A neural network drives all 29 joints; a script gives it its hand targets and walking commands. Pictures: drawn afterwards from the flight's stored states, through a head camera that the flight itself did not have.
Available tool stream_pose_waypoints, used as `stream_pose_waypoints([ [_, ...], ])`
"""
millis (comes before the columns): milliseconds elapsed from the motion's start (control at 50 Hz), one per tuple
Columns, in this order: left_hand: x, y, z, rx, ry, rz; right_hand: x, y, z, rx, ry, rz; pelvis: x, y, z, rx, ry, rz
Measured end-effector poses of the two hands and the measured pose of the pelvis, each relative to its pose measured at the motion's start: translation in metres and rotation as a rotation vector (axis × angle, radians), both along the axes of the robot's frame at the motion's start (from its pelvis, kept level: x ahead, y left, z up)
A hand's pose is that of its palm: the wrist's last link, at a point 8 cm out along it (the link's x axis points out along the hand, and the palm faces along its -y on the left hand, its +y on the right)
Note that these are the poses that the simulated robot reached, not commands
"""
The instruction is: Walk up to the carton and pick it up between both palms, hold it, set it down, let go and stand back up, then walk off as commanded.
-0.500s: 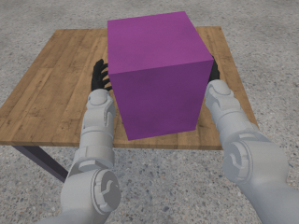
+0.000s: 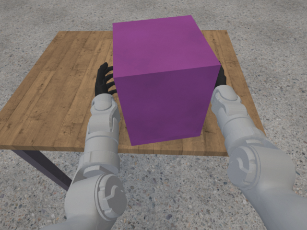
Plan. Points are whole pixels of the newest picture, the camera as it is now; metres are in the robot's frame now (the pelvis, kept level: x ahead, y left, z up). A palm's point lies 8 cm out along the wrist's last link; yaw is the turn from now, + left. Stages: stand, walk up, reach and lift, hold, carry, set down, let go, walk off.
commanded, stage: set down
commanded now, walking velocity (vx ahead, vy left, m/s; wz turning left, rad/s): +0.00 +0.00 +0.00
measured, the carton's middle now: (159, 84) +0.49 +0.05 +0.12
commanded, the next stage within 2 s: none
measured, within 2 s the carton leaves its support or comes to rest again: neither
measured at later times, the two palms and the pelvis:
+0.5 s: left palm (98, 92) +0.43 +0.19 +0.14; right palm (218, 85) +0.48 -0.11 +0.13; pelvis +0.00 +0.00 +0.00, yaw +0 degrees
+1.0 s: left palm (101, 113) +0.39 +0.19 +0.10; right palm (244, 90) +0.47 -0.17 +0.13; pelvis -0.03 -0.02 +0.00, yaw +0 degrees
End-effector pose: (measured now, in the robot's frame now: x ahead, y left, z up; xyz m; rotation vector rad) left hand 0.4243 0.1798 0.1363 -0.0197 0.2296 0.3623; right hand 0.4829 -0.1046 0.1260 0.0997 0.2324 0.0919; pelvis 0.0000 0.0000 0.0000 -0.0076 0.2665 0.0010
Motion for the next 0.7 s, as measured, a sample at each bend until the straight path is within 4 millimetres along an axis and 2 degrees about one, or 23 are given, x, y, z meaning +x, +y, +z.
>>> stream_pose_waypoints([
  [300,0.0,0.001,-0.002,-0.009,-0.013,-0.001,0.0,0.0,0.001,-0.018,-0.002,0.009,0.002,0.0,0.0,0.0,-0.011,0.0],
  [460,0.002,0.01,-0.003,-0.053,-0.012,0.009,0.002,-0.003,0.005,-0.215,-0.018,0.09,0.002,0.0,0.0,0.0,-0.01,0.0],
  [540,0.009,0.017,0.013,-0.026,-0.04,0.024,0.002,-0.005,-0.002,-0.231,0.008,0.105,0.0,-0.001,0.0,0.001,0.001,0.0],
  [600,0.016,0.015,0.023,-0.003,-0.039,0.008,0.002,-0.011,-0.011,-0.216,0.036,0.098,-0.002,-0.001,-0.001,0.001,0.015,0.0],
  [700,0.018,0.006,0.015,0.018,0.021,-0.009,0.002,-0.031,-0.023,-0.202,0.057,0.066,-0.005,-0.001,-0.001,0.002,0.033,-0.001],
])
